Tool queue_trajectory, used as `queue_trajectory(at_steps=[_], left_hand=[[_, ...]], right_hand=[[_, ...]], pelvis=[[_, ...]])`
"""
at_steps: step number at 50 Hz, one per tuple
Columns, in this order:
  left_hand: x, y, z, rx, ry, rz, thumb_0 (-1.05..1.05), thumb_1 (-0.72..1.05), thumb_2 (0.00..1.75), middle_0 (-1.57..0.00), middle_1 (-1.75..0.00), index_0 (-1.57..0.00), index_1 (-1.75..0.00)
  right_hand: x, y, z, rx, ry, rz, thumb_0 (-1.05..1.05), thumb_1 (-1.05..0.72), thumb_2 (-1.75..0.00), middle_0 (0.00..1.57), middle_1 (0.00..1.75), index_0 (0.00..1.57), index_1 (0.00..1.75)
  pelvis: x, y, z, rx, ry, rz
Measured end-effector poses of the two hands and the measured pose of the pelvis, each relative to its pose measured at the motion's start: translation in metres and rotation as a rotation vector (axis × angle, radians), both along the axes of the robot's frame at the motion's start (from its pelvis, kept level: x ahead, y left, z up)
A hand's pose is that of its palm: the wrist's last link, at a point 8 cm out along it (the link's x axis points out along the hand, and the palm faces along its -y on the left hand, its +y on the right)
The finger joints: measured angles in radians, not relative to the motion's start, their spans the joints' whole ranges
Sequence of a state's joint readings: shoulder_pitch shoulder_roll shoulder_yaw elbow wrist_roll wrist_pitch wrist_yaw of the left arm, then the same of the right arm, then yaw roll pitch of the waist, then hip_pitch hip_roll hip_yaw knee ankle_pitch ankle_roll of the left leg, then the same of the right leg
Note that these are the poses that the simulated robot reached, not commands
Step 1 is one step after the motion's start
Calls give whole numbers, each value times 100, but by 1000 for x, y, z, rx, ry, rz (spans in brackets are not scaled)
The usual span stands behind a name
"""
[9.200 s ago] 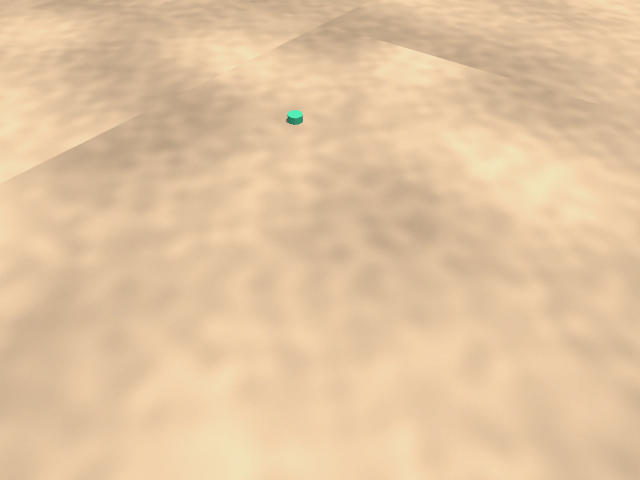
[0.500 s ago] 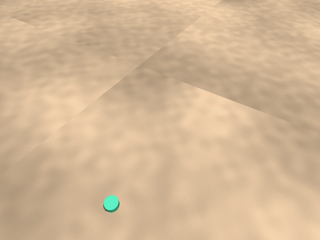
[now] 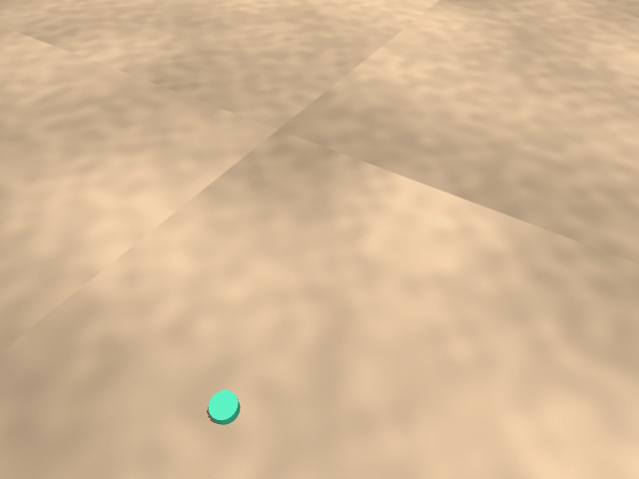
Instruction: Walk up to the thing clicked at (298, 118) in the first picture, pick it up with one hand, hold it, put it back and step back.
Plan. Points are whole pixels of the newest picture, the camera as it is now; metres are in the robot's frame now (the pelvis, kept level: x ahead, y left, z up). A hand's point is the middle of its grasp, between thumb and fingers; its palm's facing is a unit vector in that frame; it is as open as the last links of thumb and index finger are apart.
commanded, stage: stand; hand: left
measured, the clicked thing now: (224, 407) +0.48 +0.28 -0.76
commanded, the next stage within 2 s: walk up in 0.20 s
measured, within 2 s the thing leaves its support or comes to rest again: neither
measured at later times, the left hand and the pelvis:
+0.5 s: hand out of the picture +0.08 +0.26 -0.16, palm faces +0.01 -0.94 -0.33, open 7.4 cm; pelvis +0.02 +0.00 +0.00, yaw -1 degrees
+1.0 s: hand out of the picture +0.12 +0.25 -0.16, palm faces -0.01 -0.94 -0.34, open 7.3 cm; pelvis +0.02 +0.00 -0.01, yaw -1 degrees
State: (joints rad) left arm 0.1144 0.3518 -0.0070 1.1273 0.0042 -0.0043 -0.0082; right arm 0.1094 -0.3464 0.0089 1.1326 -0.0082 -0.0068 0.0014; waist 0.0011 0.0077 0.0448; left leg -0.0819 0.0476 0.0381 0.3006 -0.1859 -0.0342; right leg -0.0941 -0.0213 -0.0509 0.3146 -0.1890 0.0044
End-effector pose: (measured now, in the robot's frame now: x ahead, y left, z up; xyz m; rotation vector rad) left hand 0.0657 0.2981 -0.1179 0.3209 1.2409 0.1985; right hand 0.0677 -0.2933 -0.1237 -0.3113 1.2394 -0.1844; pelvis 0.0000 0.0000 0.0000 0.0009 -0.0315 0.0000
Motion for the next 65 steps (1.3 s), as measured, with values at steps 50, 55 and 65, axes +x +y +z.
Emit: queue_trajectory(at_steps=[50,55,65], left_hand=[[44,-6,-3,-11,-80,-10,1,91,90,-20,-30,-21,-30],[40,-6,-3,-10,-74,-16,1,91,90,-20,-30,-21,-30],[32,-5,-4,-12,-68,-15,1,91,90,-20,-30,-21,-30]], right_hand=[[26,-9,1,-18,-82,-23,1,-90,-90,20,30,21,30],[22,-10,0,-18,-78,-26,1,-90,-90,20,30,21,30],[7,-10,0,-18,-62,-32,1,-90,-90,20,30,21,30]], pelvis=[[22,-4,-9,0,-26,-25],[20,-4,-9,-1,-28,-28],[13,-4,-9,2,-35,-32]])
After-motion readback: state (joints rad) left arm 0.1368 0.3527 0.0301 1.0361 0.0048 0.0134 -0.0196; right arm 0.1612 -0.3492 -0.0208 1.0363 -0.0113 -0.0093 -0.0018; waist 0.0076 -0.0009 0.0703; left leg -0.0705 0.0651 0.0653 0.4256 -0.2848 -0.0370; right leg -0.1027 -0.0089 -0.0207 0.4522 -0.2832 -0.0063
